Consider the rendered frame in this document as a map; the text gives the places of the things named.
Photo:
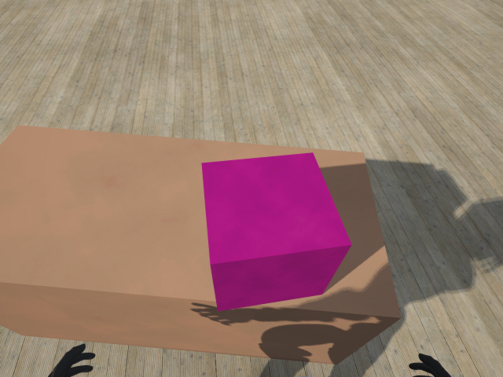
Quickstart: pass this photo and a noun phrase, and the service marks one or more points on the left robot hand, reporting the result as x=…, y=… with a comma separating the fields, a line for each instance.
x=73, y=356

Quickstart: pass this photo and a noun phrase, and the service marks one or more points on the right robot hand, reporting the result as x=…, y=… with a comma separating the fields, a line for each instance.
x=429, y=365

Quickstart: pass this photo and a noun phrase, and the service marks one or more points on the carton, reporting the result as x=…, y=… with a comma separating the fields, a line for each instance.
x=274, y=233

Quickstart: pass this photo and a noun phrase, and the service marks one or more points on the pedestal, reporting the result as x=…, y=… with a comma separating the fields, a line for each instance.
x=103, y=238

